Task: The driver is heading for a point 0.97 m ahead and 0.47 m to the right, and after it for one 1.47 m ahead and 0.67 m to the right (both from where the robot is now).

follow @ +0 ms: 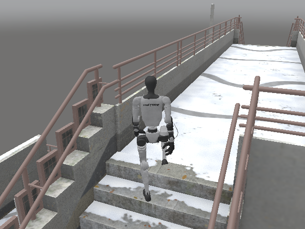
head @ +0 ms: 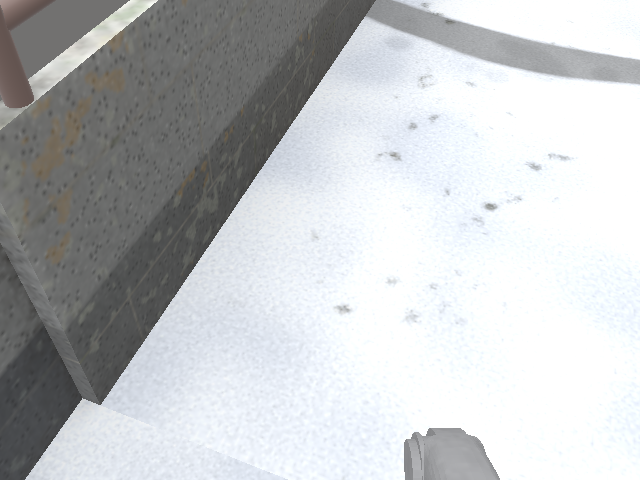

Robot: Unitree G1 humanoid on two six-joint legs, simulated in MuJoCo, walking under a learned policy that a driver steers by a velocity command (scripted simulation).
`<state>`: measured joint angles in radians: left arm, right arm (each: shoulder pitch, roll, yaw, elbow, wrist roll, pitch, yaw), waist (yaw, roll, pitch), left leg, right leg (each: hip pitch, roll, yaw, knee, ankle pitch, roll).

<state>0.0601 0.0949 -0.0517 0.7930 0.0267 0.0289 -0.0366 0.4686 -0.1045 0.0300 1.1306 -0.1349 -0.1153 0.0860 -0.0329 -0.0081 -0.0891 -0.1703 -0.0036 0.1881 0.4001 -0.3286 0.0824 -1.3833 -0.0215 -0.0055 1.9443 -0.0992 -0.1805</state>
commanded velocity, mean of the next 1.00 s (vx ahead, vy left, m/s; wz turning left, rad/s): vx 0.50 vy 0.00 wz -0.49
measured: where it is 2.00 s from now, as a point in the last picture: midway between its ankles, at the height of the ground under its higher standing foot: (488, 284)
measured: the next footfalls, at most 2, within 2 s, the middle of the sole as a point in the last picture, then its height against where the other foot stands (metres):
right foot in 0.18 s outside the picture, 0.17 m higher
left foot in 0.64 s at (296, 390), level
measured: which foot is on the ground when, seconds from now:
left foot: down 0.00-0.24, up 0.26-0.62, down 0.64-1.00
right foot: up 0.00-0.16, down 0.18-0.66, up 0.68-1.00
